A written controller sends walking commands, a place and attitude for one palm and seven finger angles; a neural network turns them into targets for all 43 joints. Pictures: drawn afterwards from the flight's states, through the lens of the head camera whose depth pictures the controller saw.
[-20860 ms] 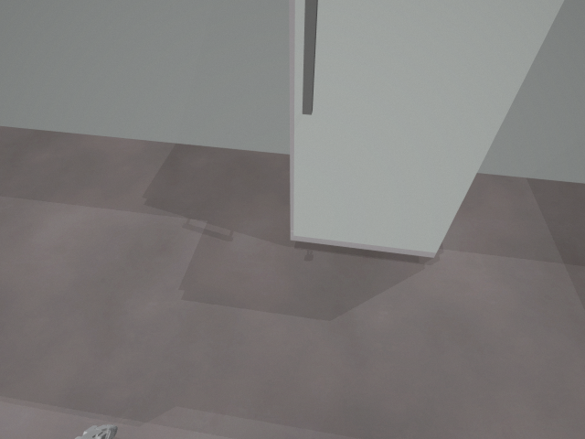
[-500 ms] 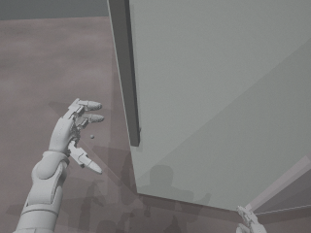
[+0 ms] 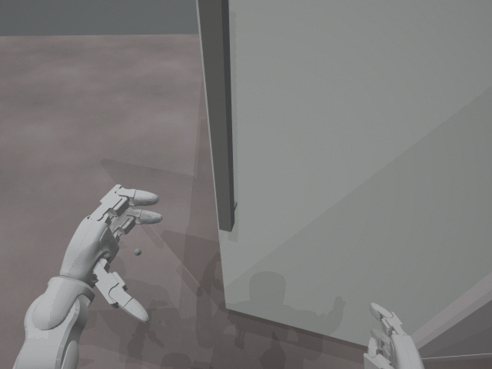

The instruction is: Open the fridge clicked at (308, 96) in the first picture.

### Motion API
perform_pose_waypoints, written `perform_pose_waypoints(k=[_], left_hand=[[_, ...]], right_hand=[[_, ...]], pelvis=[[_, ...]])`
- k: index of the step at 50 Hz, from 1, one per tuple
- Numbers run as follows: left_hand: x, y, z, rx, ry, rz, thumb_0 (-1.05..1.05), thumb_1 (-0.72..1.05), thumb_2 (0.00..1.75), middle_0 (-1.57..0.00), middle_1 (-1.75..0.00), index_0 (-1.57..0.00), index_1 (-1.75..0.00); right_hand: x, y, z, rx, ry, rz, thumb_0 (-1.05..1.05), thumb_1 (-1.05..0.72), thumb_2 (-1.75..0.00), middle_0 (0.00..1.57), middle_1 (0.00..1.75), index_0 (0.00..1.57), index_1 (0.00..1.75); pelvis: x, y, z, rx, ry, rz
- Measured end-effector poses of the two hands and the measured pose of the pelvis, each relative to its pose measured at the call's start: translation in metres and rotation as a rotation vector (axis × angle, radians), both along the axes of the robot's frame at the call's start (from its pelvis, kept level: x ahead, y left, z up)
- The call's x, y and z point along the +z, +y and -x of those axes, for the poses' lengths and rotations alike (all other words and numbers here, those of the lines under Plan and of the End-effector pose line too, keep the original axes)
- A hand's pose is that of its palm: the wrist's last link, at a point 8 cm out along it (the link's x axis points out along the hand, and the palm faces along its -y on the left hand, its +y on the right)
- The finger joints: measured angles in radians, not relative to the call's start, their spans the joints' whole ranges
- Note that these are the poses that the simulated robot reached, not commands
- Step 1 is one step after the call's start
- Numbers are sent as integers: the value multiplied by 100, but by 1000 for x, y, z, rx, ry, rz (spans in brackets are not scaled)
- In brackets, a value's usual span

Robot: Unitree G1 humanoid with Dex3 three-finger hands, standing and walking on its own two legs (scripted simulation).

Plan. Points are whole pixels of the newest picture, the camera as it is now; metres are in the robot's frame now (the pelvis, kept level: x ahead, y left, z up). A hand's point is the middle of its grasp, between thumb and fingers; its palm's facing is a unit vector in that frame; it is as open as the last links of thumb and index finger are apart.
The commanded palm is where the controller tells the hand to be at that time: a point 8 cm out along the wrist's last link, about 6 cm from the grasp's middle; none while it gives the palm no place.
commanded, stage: draw the hand back to the body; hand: left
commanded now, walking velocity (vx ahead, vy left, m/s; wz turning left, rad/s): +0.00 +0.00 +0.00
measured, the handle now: (226, 122) +0.43 +0.07 +0.21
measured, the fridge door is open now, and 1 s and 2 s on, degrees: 72 72 72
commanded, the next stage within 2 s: step back with the hand held close in 1.56 s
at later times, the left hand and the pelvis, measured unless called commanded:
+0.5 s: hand (103, 244) +0.24 +0.21 +0.14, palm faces +0.03 -1.00 -0.07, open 14.6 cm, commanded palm +0.20 +0.26 +0.16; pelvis +0.01 +0.00 +0.01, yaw +0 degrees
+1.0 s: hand (56, 229) +0.24 +0.26 +0.17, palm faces +0.39 -0.84 -0.37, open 10.6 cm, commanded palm +0.18 +0.30 +0.19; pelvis +0.03 +0.01 +0.02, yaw -1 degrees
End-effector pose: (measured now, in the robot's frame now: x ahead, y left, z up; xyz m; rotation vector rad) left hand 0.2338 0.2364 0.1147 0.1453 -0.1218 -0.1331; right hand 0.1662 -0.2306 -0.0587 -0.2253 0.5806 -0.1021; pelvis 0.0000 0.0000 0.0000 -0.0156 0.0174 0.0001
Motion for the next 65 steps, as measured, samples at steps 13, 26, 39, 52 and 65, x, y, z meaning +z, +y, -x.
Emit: perform_pose_waypoints(k=[13, 26, 39, 52, 65], left_hand=[[22, 8, -4, 92, 54, 97, -1, -55, 20, -25, -115, -25, -115], [33, 32, 21, 188, 62, 45, -1, -50, 22, -25, -113, -25, -112], [51, 50, 37, 475, -14, -177, -1, -13, 40, -24, -91, -24, -90], [72, 68, 38, 540, -60, -244, 0, 33, 63, -23, -63, -22, -63], [87, 81, 54, 617, -96, -280, 1, 77, 84, -21, -38, -21, -38]], right_hand=[[9, 10, -7, -9, -76, -32, 1, -90, -90, 20, 30, 21, 30], [19, 10, -23, 21, -109, -1, 1, -90, -90, 20, 30, 21, 30], [11, 24, -24, 27, 16, 7, 1, -90, -90, 20, 30, 21, 30], [9, 28, -32, 18, 52, -12, 1, -90, -90, 21, 30, 21, 30], [13, 20, -42, 21, 35, 3, 1, -90, -90, 20, 30, 20, 30]], pelvis=[[8, 2, -9, -8, -19, -5], [11, 3, -13, 2, -47, 0], [20, 10, -19, -13, -77, -8], [23, 13, -30, -23, -88, -12], [24, 10, -31, -18, -94, -11]])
